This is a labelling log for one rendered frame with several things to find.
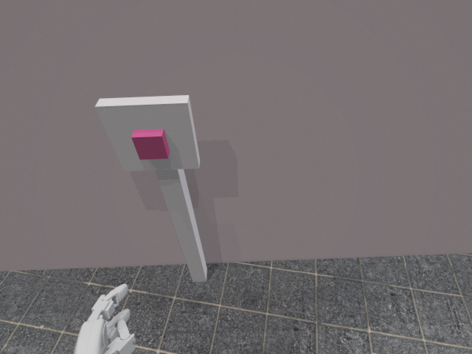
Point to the left robot hand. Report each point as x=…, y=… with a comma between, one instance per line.
x=98, y=336

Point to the button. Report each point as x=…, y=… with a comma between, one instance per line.
x=151, y=144

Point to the panel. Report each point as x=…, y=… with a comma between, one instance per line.
x=120, y=117

